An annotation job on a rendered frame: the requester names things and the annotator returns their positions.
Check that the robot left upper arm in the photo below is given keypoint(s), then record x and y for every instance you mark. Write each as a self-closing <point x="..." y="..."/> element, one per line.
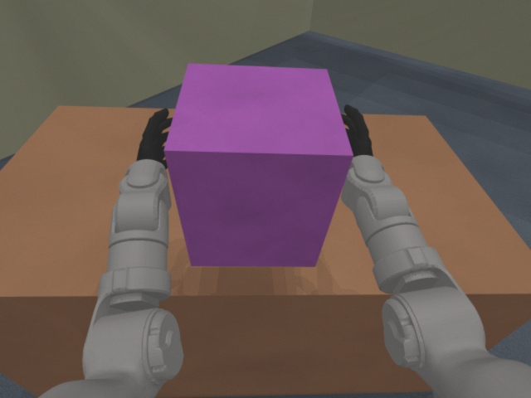
<point x="127" y="355"/>

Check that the right robot forearm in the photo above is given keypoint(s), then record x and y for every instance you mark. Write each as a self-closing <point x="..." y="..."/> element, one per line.
<point x="403" y="261"/>

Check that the robot right hand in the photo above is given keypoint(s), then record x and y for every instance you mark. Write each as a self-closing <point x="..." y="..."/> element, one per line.
<point x="357" y="133"/>

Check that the carton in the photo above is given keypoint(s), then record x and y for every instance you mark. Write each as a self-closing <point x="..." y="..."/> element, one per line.
<point x="257" y="158"/>

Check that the left robot forearm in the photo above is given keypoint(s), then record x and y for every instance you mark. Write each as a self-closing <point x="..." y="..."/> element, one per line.
<point x="137" y="276"/>

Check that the robot left hand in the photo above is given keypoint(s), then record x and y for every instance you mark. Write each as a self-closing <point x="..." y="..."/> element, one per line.
<point x="151" y="146"/>

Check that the robot right upper arm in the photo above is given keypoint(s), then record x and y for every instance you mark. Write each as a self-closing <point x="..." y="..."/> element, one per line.
<point x="436" y="333"/>

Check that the pedestal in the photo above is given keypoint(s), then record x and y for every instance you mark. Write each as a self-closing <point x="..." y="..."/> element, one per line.
<point x="245" y="330"/>

